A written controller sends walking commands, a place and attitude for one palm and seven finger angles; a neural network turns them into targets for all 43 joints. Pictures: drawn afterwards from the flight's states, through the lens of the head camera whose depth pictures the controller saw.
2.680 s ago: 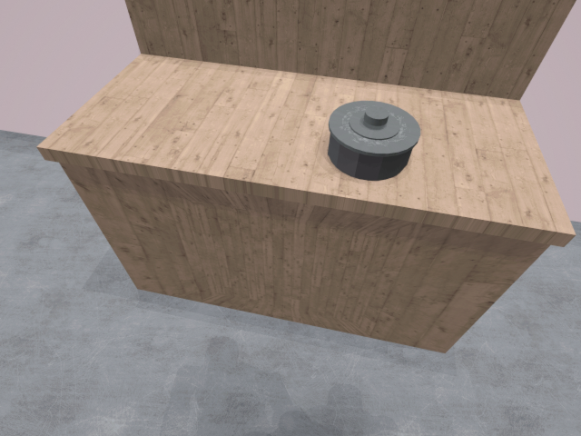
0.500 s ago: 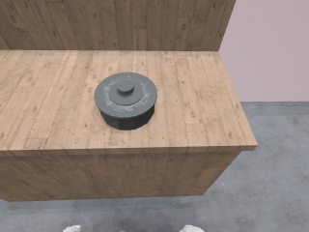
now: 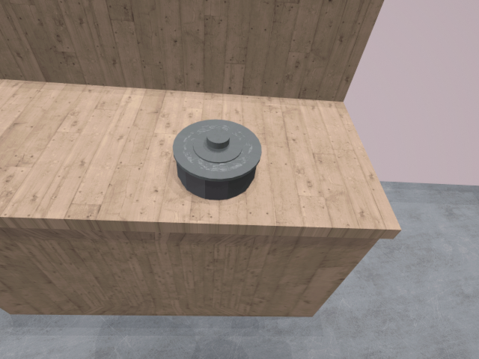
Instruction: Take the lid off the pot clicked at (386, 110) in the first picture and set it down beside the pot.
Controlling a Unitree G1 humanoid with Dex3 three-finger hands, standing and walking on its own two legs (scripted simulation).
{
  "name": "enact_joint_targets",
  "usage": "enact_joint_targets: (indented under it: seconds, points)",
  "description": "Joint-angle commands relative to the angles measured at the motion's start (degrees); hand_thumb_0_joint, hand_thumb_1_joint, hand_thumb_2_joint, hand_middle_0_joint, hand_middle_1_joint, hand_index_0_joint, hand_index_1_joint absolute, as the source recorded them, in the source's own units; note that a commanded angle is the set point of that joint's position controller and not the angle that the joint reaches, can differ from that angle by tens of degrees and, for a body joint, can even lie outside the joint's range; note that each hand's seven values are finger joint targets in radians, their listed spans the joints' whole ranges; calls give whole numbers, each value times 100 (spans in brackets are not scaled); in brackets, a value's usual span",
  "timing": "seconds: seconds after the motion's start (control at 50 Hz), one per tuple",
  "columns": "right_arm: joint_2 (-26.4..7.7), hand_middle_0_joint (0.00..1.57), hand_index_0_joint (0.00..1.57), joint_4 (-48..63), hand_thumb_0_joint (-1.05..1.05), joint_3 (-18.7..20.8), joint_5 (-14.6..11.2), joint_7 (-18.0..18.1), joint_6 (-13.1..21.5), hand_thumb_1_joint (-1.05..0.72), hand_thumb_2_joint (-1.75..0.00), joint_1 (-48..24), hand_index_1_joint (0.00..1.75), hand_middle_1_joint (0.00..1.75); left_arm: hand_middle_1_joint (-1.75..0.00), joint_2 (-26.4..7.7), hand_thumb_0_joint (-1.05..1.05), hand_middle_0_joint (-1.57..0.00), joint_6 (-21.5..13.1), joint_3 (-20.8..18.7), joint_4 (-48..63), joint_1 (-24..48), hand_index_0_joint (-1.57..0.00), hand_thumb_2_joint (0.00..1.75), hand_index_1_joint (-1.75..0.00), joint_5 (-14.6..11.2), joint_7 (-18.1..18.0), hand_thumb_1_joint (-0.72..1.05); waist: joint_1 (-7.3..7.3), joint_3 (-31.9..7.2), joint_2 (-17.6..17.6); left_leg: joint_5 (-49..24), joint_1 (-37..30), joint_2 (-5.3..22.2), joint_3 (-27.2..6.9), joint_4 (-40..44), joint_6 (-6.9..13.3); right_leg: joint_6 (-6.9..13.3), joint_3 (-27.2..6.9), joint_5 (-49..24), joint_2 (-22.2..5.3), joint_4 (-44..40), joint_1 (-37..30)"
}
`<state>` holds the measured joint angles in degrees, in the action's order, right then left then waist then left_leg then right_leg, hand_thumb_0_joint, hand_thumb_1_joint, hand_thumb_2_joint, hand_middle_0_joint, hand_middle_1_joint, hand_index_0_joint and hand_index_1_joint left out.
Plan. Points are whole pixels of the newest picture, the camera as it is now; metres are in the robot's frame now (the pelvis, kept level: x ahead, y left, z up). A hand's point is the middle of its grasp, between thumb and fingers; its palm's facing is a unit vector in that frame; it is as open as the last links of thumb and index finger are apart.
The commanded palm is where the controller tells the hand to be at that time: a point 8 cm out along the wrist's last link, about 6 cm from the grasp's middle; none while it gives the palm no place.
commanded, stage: come to a stop and stand still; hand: left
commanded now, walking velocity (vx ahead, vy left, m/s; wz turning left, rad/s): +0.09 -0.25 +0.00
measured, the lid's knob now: (218, 138) +0.54 +0.09 +0.06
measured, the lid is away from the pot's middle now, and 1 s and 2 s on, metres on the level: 0.00 0.00 0.00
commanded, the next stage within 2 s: look again from close up in 0.82 s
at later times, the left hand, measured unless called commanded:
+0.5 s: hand out of the picture +0.06 +0.16 -0.17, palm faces +0.00 -0.98 -0.21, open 7.2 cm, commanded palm none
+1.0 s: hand out of the picture +0.00 +0.13 -0.17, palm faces +0.02 -0.98 -0.17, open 7.4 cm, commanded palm none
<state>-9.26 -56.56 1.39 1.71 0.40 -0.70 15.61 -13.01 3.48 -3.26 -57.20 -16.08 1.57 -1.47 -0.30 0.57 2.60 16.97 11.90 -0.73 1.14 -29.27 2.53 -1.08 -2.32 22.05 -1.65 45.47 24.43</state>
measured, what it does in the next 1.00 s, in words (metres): steps on the spot: right foot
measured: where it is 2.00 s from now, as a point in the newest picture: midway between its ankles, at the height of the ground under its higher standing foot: outside the picture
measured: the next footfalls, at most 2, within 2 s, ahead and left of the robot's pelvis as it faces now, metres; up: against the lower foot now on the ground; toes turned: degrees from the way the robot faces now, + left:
right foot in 0.34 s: +0.05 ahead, -0.13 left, +0.00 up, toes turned -1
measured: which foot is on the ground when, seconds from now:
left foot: down 0.00-1.00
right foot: up 0.00-0.32, down 0.34-1.00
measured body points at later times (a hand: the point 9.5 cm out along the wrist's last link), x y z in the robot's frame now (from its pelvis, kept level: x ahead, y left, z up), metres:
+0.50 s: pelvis +0.03 -0.02 +0.00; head +0.04 -0.01 +0.45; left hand +0.06 +0.21 -0.16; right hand -0.02 -0.22 -0.16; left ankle -0.01 +0.09 -0.74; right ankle +0.01 -0.13 -0.74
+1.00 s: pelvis +0.02 -0.03 +0.00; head +0.03 -0.03 +0.45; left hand +0.00 +0.18 -0.16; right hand +0.04 -0.26 -0.16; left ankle -0.01 +0.09 -0.74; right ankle +0.01 -0.13 -0.74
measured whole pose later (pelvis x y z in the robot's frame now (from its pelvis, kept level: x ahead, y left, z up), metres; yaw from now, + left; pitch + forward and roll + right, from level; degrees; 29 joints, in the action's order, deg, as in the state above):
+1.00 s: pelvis +0.02 -0.03 +0.00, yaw +0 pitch +0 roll +0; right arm -8.8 -63.2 0.8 0.7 1.7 0.8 14.1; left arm -7.8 -1.4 1.4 -63.5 -18.0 0.4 -2.4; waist -0.5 2.1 0.5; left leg 15.8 8.4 0.7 0.7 -24.8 -0.6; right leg 2.0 0.9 14.9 1.3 26.0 10.7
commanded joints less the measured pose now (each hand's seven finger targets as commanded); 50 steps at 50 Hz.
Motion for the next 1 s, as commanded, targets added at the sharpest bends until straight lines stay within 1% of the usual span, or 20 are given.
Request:
enact_joint_targets:
  seconds: [0.0, 0.06, 0.12, 0.2, 0.22, 0.26, 0.28, 0.3, 0.32, 0.34, 0.36, 0.38, 0.4, 0.46, 0.6, 0.88, 0.9, 0.92, 0.94, 0.98]
  points:
    - [-744, 20, 20, 159, 0, 79, -22, 190, 244, -90, -90, 44, 30, 30, -30, -248, 0, -20, -274, -73, 158, -74, -20, 90, -30, -13, 121, 90, -3, 439, -591, 239, 33, 1373, -1525, 2105, 505, 10, -104, -444, 53, 1138, 717]
    - [-711, 20, 20, -92, 0, 84, -38, 251, 279, -90, -90, 457, 30, 30, -30, -200, 0, -20, -249, -40, 90, -95, -20, 90, -30, -18, 117, 90, 128, 239, -921, -786, -503, 1415, -1289, 1894, 552, -53, -14, -416, 40, 953, 740]
    - [-690, 20, 20, -274, 0, 83, -19, 297, 271, -90, -90, 753, 30, 30, -30, -99, 0, -20, -224, 6, 140, 109, -20, 90, -30, -26, 120, 90, 227, 262, -815, -1592, -737, 1557, -1327, 1741, 677, -43, 77, -188, -34, 453, 659]
    - [-588, 20, 20, -489, 0, 76, 3, 327, 239, -90, -90, 863, 30, 30, -30, 90, 0, -20, -254, 80, 79, 282, -20, 90, -30, -87, 73, 90, 288, 175, -983, -2770, -650, 1523, -1231, 1363, 695, 19, 235, 123, -27, -682, -171]
    - [-611, 20, 20, -534, 0, 65, -1, 319, 233, -90, -90, 862, 30, 30, -30, 110, 0, -20, -267, 87, 20, 159, -20, 90, -30, -108, 55, 90, 240, 61, -1029, -2812, -578, 1473, -1222, 1278, 660, 50, 262, 26, 14, -977, -478]
    - [-563, 20, 20, -626, 0, 68, -39, 318, 228, -90, -90, 834, 30, 30, -30, 139, 0, -20, -324, 75, -171, -120, -20, 90, -30, -109, 17, 90, 110, -128, -892, -2771, -450, 1229, -1041, 931, 452, 75, 353, -769, 65, -1915, -1177]
    - [-466, 20, 20, -660, 0, 48, -75, 309, 240, -90, -90, 838, 30, 30, -30, 75, 0, -20, -369, 70, -281, -270, -20, 90, -30, -113, -11, 90, 35, -129, -743, -2428, -126, 1049, -936, 738, 259, 98, 251, -1418, -29, -2432, -1708]
    - [-259, 20, 20, -682, 0, 2, -113, 278, 255, -90, -90, 813, 30, 30, -30, -65, 0, -20, -406, 65, -375, -371, -20, 90, -30, -128, -52, 90, 14, -61, -401, -1697, 475, 846, -810, 666, 52, 207, -148, -1952, -322, -2512, -2302]
    - [-152, 20, 20, -658, 0, -33, -126, 257, 254, -90, -90, 700, 30, 30, -30, -111, 0, -20, -436, 88, -458, -471, -20, 90, -30, -118, -69, 90, 6, 122, -221, -846, 613, 557, -536, 697, -105, 357, -395, -2464, -663, -2431, -2156]
    - [-91, 20, 20, -667, 0, -34, -119, 229, 256, -90, -90, 687, 30, 30, -30, -151, 0, -20, -436, 118, -477, -420, -20, 90, -30, -98, -66, 90, 55, 196, -417, -664, 424, 423, -510, 803, -140, 420, -350, -2541, -737, -2274, -1836]
    - [-94, 20, 20, -719, 0, -17, -99, 225, 241, -90, -90, 707, 30, 30, -30, -96, 0, -20, -468, 113, -508, -364, -20, 90, -30, -90, -70, 90, 88, 85, -126, -1164, 210, 459, -447, 751, -149, 409, -319, -2949, -546, -2125, -1797]
    - [-192, 20, 20, -771, 0, -5, -101, 227, 219, -90, -90, 717, 30, 30, -30, -61, 0, -20, -506, 128, -510, -338, -20, 90, -30, -113, -82, 90, 97, -146, 203, -1159, -35, 509, -408, 709, -166, 377, -306, -2907, -503, -2209, -1804]
    - [-208, 20, 20, -796, 0, 6, -112, 219, 221, -90, -90, 687, 30, 30, -30, -70, 0, -20, -504, 147, -516, -244, -20, 90, -30, -125, -84, 90, 107, -95, 207, -1252, -67, 536, -414, 744, -157, 360, -253, -2962, -487, -2220, -1797]
    - [-209, 20, 20, -904, 0, -18, -110, 230, 219, -90, -90, 624, 30, 30, -30, -19, 0, -20, -509, 169, -546, -228, -20, 90, -30, -130, -107, 90, 100, 46, -267, -1579, -260, 594, -440, 802, -152, 341, -246, -2939, -448, -2242, -1636]
    - [-241, 20, 20, -924, 0, -24, -113, 219, 171, -90, -90, 409, 30, 30, -30, -67, 0, -20, -521, 187, -622, -260, -20, 90, -30, -120, -103, 90, 86, 194, -21, -1187, -351, 580, -393, 858, -168, 326, -314, -2663, -437, -2487, -1525]
    - [-348, 20, 20, -889, 0, -74, -110, 216, 165, -90, -90, 177, 30, 30, -30, -73, 0, -20, -547, 217, -761, -417, -20, 90, -30, -105, -89, 90, 61, 193, -278, -1179, -481, 575, -407, 938, -197, 321, -354, -2380, -447, -2694, -1470]
    - [-430, 20, 20, -445, 0, -99, -15, 144, 219, -90, -90, 64, 30, 30, -30, -504, 0, -20, -677, 377, -366, -244, -20, 90, -30, -108, -166, 90, 191, 481, -368, -1910, -397, 190, -355, 825, -77, 471, -161, -2888, -1, -2012, -1260]
    - [-468, 20, 20, -353, 0, 64, -55, 145, 268, -90, -90, 91, 30, 30, -30, -194, 0, -20, -557, 321, -332, -477, -20, 90, -30, -104, -168, 90, 4, 313, -426, -1735, -235, 559, -380, 563, -146, 425, -262, -1888, -240, -2096, -1119]
    - [-414, 20, 20, -295, 0, 62, -86, 148, 270, -90, -90, -2, 30, 30, -30, -183, 0, -20, -557, 343, -324, -566, -20, 90, -30, -110, -160, 90, 13, -11, -696, -1807, -408, 517, -415, 469, -123, 487, -370, -2098, -307, -2159, -1214]
    - [-378, 20, 20, -209, 0, 89, -104, 150, 235, -90, -90, -11, 30, 30, -30, -205, 0, -20, -600, 309, -271, -559, -20, 90, -30, -128, -169, 90, 54, -256, -578, -1621, -454, 448, -382, 291, -133, 518, -463, -2403, -388, -2238, -1341]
